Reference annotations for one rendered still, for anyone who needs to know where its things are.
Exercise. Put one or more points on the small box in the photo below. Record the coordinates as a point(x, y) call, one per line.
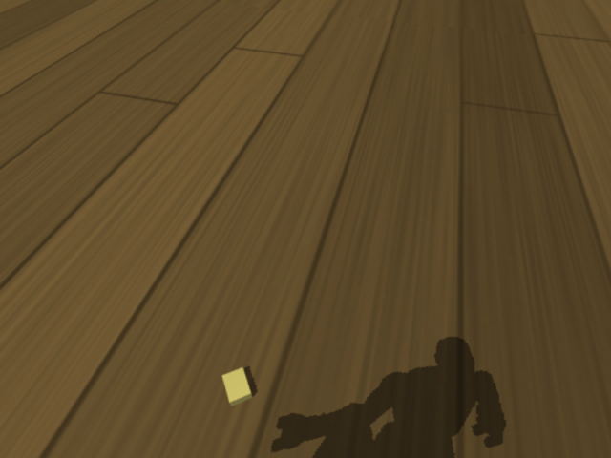
point(236, 386)

